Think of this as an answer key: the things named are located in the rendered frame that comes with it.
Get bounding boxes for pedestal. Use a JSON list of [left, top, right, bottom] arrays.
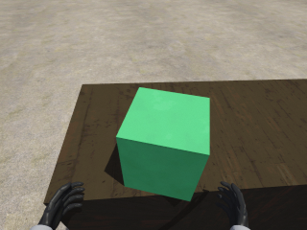
[[43, 79, 307, 230]]

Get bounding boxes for left robot hand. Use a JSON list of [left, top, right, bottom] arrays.
[[38, 181, 85, 230]]

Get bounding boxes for right robot hand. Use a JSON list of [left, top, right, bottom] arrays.
[[215, 181, 249, 228]]

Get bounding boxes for carton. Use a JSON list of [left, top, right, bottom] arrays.
[[116, 87, 210, 201]]

